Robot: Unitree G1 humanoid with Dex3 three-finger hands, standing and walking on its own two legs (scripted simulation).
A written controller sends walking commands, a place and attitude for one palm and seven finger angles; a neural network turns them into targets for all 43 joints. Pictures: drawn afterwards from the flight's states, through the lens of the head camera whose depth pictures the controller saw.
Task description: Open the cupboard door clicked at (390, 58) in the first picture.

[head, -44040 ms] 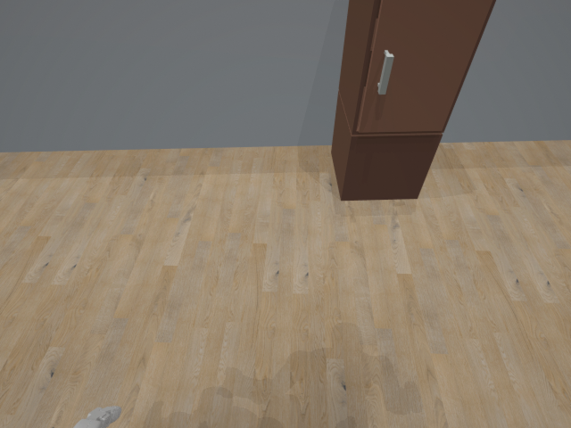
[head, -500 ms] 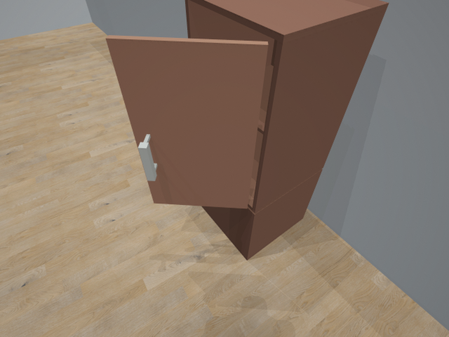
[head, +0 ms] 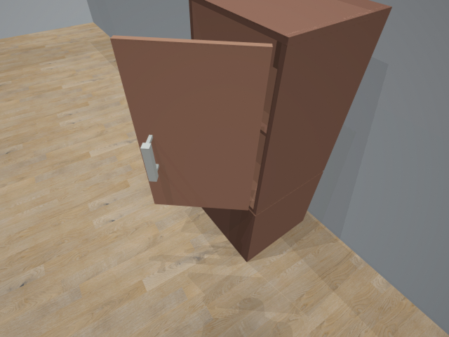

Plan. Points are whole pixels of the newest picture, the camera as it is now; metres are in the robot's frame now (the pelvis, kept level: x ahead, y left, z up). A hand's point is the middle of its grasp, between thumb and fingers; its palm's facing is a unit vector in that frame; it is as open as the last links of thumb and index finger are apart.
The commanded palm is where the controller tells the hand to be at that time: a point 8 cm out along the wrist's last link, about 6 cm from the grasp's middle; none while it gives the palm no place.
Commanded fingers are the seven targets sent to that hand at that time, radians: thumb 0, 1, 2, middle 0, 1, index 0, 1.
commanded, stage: look again from close up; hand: left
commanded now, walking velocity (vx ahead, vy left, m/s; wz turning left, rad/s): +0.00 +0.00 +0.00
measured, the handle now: (151, 158) +0.60 +0.24 -0.08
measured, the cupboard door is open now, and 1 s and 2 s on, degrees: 50 50 50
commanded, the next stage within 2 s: raise the hand with hooked fingers in 0.30 s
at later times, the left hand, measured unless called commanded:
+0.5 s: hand out of the picture +0.08 +0.19 -0.14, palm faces +0.16 -0.95 -0.26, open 7.3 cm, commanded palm +0.13 +0.21 -0.07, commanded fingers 0.00 0.76 0.84 -0.21 -0.39 -0.21 -0.39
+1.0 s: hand (128, 309) +0.19 +0.19 -0.07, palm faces +0.14 -0.99 -0.10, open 9.7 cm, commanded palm +0.18 +0.23 -0.07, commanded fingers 0.00 0.18 0.59 -0.25 -0.76 -0.25 -0.76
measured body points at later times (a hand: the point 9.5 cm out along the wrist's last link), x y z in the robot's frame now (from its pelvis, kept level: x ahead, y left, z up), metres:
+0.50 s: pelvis +0.04 +0.00 +0.00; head +0.04 +0.00 +0.45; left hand +0.07 +0.24 -0.12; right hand +0.05 -0.23 -0.15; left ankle +0.01 +0.09 -0.74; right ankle +0.08 -0.10 -0.74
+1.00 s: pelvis +0.03 -0.03 -0.11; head +0.13 -0.01 +0.33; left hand +0.18 +0.24 -0.06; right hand +0.31 -0.23 -0.16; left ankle +0.01 +0.09 -0.74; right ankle +0.07 -0.10 -0.74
